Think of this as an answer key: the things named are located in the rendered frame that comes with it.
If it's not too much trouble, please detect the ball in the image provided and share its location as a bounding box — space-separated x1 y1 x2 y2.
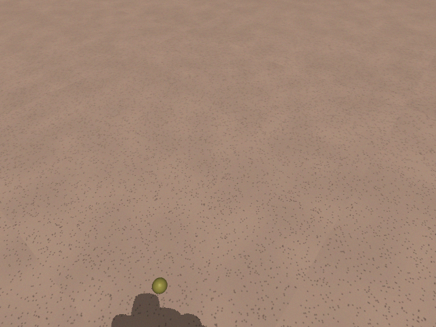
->
152 277 168 294

